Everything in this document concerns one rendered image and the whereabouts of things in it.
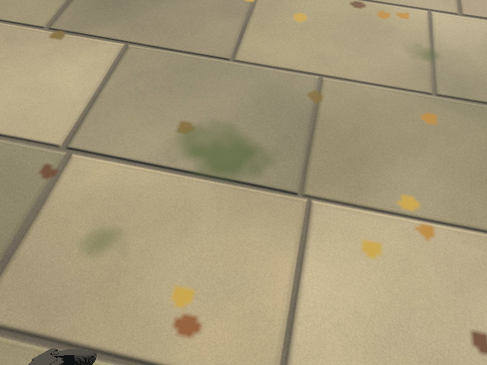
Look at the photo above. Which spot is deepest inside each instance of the robot left hand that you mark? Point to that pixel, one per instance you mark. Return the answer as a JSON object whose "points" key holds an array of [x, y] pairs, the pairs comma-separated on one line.
{"points": [[66, 357]]}

